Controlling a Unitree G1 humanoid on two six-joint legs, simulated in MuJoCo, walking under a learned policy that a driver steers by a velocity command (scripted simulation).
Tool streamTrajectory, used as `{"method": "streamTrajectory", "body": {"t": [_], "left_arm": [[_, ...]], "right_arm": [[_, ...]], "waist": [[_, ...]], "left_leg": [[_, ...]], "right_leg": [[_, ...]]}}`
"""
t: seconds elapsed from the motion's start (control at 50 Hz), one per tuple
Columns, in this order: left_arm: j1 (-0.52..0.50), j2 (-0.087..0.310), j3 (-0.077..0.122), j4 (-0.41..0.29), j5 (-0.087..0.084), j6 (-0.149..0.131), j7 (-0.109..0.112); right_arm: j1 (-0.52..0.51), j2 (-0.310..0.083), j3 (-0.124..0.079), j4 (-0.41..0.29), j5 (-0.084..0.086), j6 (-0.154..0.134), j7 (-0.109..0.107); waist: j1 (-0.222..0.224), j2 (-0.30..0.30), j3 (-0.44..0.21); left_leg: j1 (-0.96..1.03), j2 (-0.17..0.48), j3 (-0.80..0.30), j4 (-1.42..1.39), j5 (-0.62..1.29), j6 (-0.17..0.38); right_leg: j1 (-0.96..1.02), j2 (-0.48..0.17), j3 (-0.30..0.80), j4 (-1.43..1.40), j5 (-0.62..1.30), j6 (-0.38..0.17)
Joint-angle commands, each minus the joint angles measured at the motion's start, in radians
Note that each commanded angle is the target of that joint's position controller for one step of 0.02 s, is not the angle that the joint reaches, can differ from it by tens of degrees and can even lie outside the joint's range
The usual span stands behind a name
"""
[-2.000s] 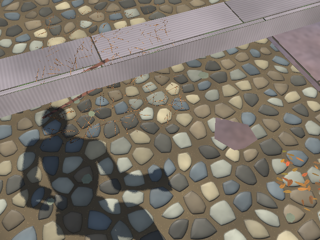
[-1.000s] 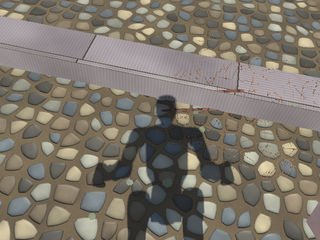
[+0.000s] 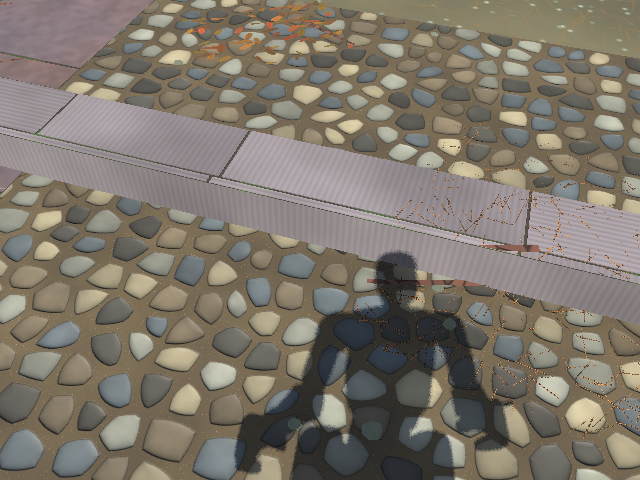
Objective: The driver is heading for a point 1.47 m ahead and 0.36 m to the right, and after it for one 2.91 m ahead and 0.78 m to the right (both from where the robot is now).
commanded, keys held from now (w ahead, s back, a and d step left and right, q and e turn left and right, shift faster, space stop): w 0.54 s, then no key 0.46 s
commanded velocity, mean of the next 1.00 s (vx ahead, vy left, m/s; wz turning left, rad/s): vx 0.32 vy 0.00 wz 0.00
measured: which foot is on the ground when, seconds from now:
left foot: down 0.00-0.54, up 0.56-0.96, down 0.98-1.00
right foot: down 0.00-0.08, up 0.10-0.52, down 0.54-1.00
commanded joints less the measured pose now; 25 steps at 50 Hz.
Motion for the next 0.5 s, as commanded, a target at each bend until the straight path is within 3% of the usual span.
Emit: {"method": "streamTrajectory", "body": {"t": [0.02,0.04,0.06,0.08,0.1,0.12,0.14,0.18,0.22,0.28,0.32,0.38,0.46,0.5], "left_arm": [[-0.101,0.18,0.045,-0.074,-0.022,-0.009,-0.004],[-0.093,0.163,0.041,-0.07,-0.018,-0.005,-0.006],[-0.097,0.129,0.029,-0.072,-0.01,-0.009,-0.009],[-0.132,0.054,0.004,-0.096,0.006,-0.018,-0.016],[-0.133,0.05,0.004,-0.148,-0.007,-0.04,-0.013],[-0.133,0.124,0.025,-0.14,-0.03,-0.053,-0.011],[-0.13,0.141,0.031,-0.132,-0.039,-0.061,-0.018],[-0.131,0.128,0.032,-0.112,-0.012,-0.069,-0.027],[-0.135,0.104,0.029,-0.106,-0.002,-0.066,-0.043],[-0.209,0.069,0.016,-0.133,0.005,-0.059,-0.05],[-0.286,0.045,0.003,-0.161,0.004,-0.063,-0.055],[-0.372,0.05,0.0,-0.191,-0.005,-0.068,-0.065],[-0.378,0.094,0.013,-0.209,-0.007,-0.074,-0.077],[-0.264,0.138,0.034,-0.183,-0.003,-0.071,-0.069]], "right_arm": [[-0.023,-0.064,-0.018,-0.055,-0.002,-0.047,0.021],[0.048,-0.072,-0.027,-0.019,-0.008,-0.046,0.023],[0.13,-0.091,-0.038,0.004,-0.006,-0.044,0.021],[0.245,-0.157,-0.055,0.013,-0.006,-0.045,0.012],[0.308,-0.275,-0.078,0.009,-0.011,-0.049,0.02],[0.252,-0.207,-0.057,0.001,-0.018,-0.059,0.022],[0.194,-0.159,-0.04,-0.014,-0.017,-0.065,0.021],[0.123,-0.133,-0.024,-0.029,-0.021,-0.062,0.024],[0.125,-0.114,-0.014,-0.025,-0.025,-0.055,0.022],[0.164,-0.13,-0.014,-0.006,-0.015,-0.046,0.012],[0.177,-0.149,-0.015,0.003,-0.016,-0.04,0.002],[0.216,-0.175,-0.019,0.027,-0.01,-0.039,-0.003],[0.2,-0.189,-0.027,0.049,0.001,-0.031,-0.004],[0.179,-0.215,-0.035,0.048,-0.009,-0.019,-0.006]], "waist": [[-0.042,-0.097,0.069],[-0.068,-0.082,0.033],[-0.103,-0.054,-0.004],[-0.149,0.123,-0.035],[-0.145,0.34,-0.048],[-0.118,0.211,0.014],[-0.091,0.151,0.076],[-0.063,0.09,0.093],[-0.053,0.109,0.079],[-0.069,0.09,0.082],[-0.088,0.096,0.094],[-0.108,0.108,0.117],[-0.061,0.113,0.11],[0.009,0.142,0.008]], "left_leg": [[0.095,-0.006,0.056,-0.195,0.186,0.015],[0.231,-0.041,0.078,-0.224,0.257,0.002],[0.349,-0.022,0.04,-0.231,0.244,0.007],[0.463,0.161,-0.235,-0.362,0.118,0.072],[0.527,0.37,-0.672,-0.508,-0.03,0.241],[0.472,0.402,-0.722,-0.534,-0.164,0.286],[0.445,0.364,-0.621,-0.535,-0.179,0.254],[0.4,0.288,-0.443,-0.556,0.03,0.194],[0.357,0.232,-0.304,-0.574,0.25,0.164],[0.33,0.2,-0.184,-0.585,0.451,0.167],[0.281,0.177,-0.125,-0.594,0.479,0.156],[0.244,0.193,-0.104,-0.612,0.446,0.154],[0.368,0.254,-0.099,-0.542,0.598,0.124],[0.41,0.242,-0.075,-0.377,0.943,0.098]], "right_leg": [[-0.128,-0.201,0.23,-0.265,-0.119,-0.153],[-0.18,-0.163,0.179,-0.202,-0.079,-0.133],[-0.241,-0.13,0.132,-0.105,-0.047,-0.102],[-0.366,-0.035,0.025,0.205,-0.028,-0.033],[-0.58,0.057,0.003,0.48,-0.211,0.005],[-0.68,-0.006,0.079,0.639,-0.239,-0.009],[-0.731,-0.052,0.093,0.679,-0.131,-0.033],[-0.715,-0.102,0.073,0.628,0.031,-0.037],[-0.653,-0.116,0.039,0.569,0.126,-0.016],[-0.636,-0.103,-0.006,0.413,0.221,0.03],[-0.57,-0.082,-0.028,0.256,0.316,0.045],[-0.469,-0.048,-0.044,0.112,0.405,0.044],[-0.438,-0.038,-0.016,0.03,0.353,-0.018],[-0.268,0.016,-0.057,0.032,0.286,-0.059]]}}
